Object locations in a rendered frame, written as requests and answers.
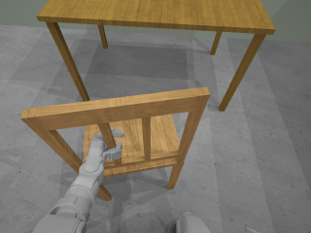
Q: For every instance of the robot left hand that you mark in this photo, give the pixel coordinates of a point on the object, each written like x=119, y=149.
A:
x=99, y=147

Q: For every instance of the chair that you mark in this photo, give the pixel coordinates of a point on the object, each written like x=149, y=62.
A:
x=150, y=138

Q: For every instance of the robot right thigh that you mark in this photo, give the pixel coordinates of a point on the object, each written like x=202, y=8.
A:
x=191, y=224

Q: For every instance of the left robot upper arm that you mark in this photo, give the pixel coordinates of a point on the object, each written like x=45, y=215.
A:
x=61, y=224

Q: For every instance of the table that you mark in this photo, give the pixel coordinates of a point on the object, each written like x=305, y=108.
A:
x=234, y=16

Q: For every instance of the robot right shin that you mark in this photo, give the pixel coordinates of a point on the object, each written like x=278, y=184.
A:
x=187, y=214

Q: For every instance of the left robot forearm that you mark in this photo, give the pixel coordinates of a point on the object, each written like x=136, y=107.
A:
x=81, y=195

